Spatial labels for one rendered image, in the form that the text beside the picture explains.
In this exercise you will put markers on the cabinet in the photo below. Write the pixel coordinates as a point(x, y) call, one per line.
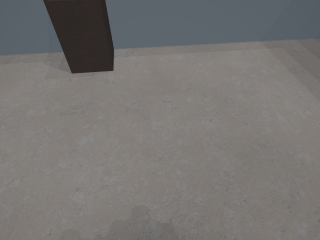
point(83, 30)

